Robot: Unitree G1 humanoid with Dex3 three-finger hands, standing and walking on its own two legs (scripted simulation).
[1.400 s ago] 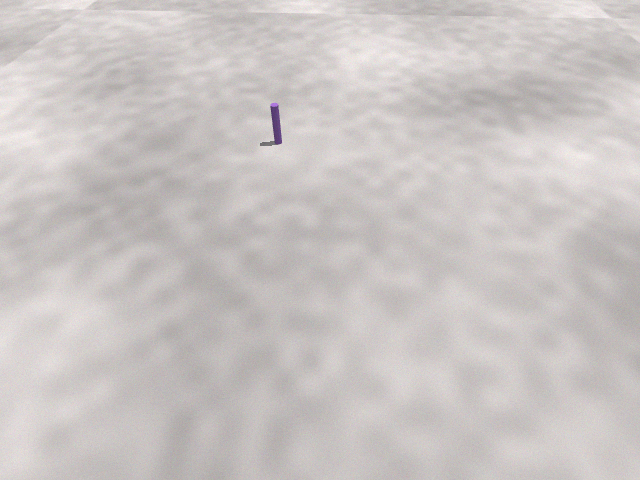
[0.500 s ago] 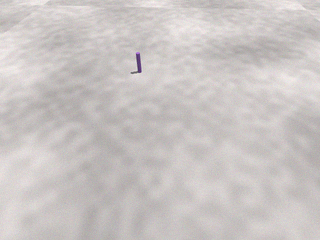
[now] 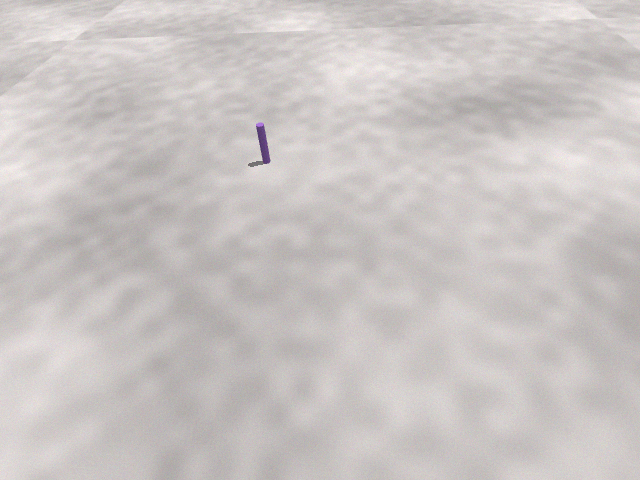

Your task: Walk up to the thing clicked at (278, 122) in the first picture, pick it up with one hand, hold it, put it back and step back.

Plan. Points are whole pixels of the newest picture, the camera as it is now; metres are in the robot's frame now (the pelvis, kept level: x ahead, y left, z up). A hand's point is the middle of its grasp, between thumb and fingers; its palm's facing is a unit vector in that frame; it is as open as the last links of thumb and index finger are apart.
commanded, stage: walk up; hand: left
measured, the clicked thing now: (263, 143) +1.85 +0.31 -0.65
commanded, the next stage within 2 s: none
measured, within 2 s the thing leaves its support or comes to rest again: neither
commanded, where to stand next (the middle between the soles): +1.51 +0.09 m, yaw +2 degrees
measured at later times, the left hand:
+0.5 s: hand (143, 443) +0.25 +0.30 -0.17, palm faces +0.04 -0.94 -0.34, open 7.4 cm
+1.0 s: hand (200, 244) +0.62 +0.27 -0.11, palm faces +0.06 -0.91 -0.41, open 7.3 cm
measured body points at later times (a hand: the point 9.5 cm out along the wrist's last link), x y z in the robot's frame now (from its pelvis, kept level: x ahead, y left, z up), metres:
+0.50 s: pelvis +0.26 +0.03 -0.01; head +0.29 +0.05 +0.44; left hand +0.25 +0.35 -0.14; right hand +0.42 -0.27 -0.10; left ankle +0.32 +0.16 -0.73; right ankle +0.09 -0.12 -0.66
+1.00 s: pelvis +0.55 -0.01 +0.00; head +0.57 -0.05 +0.45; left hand +0.61 +0.31 -0.08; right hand +0.65 -0.32 -0.13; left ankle +0.49 +0.14 -0.64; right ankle +0.60 -0.11 -0.73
